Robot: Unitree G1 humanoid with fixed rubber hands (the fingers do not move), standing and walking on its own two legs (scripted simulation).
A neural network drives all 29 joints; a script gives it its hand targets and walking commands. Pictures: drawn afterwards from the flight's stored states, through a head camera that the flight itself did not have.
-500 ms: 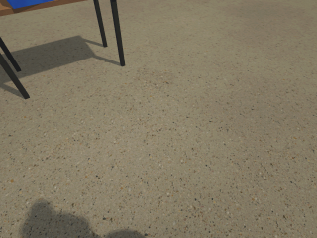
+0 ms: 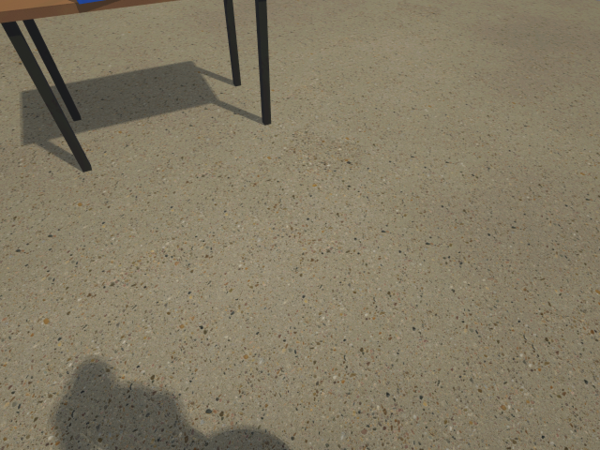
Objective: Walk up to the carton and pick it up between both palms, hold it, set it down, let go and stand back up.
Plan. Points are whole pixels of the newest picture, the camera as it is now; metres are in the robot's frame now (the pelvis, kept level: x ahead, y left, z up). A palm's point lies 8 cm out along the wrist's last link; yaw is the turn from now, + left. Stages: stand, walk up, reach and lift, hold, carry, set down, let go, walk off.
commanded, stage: walk up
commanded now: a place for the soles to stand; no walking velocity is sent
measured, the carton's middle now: out of the picture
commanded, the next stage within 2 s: none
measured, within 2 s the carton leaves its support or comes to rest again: neither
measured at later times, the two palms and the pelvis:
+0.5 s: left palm (119, 329) +0.32 +0.31 -0.10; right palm (409, 401) +0.22 -0.15 -0.12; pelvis +0.20 +0.07 +0.00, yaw +14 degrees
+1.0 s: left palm (129, 323) +0.35 +0.32 -0.14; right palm (355, 192) +0.65 -0.11 -0.10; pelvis +0.45 +0.09 +0.00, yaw +30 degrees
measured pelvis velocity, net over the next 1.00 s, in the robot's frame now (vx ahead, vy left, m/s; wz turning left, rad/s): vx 0.45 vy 0.09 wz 0.52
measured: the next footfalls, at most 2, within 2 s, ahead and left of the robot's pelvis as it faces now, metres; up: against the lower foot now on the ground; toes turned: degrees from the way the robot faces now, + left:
left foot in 0.18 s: +0.13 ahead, +0.16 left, +0.00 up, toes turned +19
right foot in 0.64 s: +0.56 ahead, +0.01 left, +0.00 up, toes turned +10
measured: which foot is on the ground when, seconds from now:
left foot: up 0.00-0.16, down 0.18-0.64, up 0.66-1.00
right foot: down 0.00-0.18, up 0.20-0.62, down 0.64-1.00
